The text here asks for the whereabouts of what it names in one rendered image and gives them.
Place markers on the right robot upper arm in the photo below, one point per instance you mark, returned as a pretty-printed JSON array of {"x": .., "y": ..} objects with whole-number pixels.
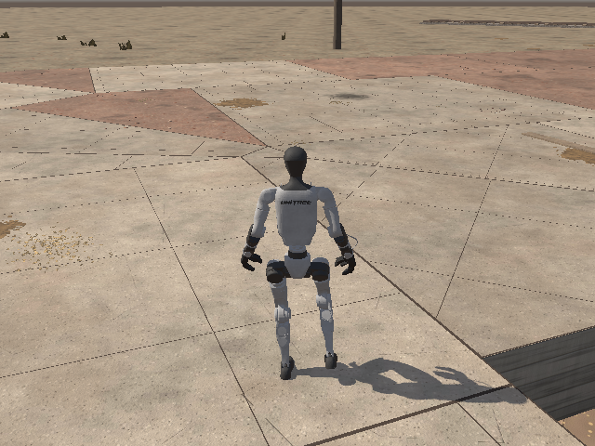
[{"x": 326, "y": 196}]

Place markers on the right robot forearm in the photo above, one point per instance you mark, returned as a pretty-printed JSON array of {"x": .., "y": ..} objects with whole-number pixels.
[{"x": 343, "y": 244}]

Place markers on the right robot hand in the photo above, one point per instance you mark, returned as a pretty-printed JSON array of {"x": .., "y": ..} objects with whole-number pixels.
[{"x": 343, "y": 261}]

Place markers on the humanoid robot head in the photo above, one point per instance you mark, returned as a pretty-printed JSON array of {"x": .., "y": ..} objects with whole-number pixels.
[{"x": 295, "y": 159}]

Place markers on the left robot upper arm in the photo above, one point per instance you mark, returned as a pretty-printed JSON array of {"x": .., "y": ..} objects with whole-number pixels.
[{"x": 266, "y": 196}]

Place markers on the left robot forearm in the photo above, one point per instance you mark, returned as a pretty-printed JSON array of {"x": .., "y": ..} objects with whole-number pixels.
[{"x": 250, "y": 244}]

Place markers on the left robot thigh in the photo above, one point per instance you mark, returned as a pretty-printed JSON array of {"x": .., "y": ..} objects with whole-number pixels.
[{"x": 277, "y": 280}]

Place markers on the left robot hand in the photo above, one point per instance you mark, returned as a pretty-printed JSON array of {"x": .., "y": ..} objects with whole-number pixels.
[{"x": 254, "y": 258}]

